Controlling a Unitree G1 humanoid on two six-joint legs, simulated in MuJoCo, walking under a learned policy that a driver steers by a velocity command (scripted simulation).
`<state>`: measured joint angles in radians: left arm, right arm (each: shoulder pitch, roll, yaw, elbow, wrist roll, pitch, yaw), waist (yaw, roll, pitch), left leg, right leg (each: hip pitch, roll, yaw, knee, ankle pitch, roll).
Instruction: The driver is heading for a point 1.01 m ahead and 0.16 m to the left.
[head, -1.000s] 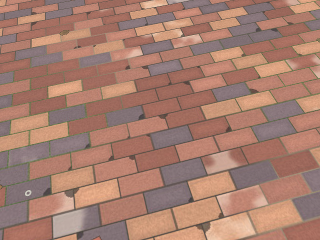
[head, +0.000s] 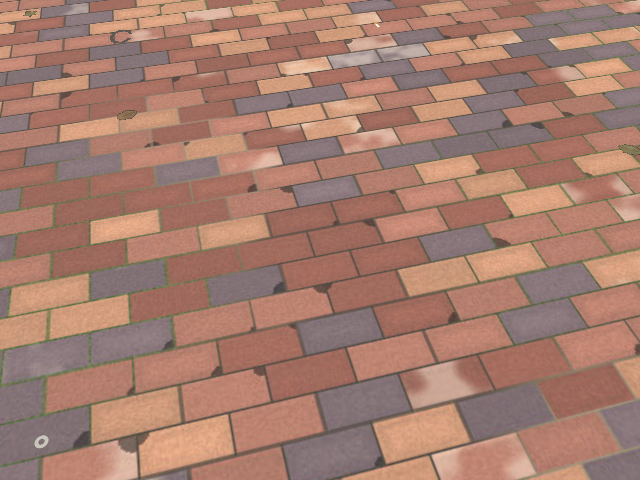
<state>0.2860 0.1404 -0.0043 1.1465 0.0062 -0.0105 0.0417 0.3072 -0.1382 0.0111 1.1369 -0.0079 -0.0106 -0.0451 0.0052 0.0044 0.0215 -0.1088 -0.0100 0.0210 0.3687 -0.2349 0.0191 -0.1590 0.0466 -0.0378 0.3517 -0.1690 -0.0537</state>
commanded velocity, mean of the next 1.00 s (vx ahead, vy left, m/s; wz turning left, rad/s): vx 0.25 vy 0.00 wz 0.00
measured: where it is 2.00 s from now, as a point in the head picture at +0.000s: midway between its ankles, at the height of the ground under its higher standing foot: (327, 352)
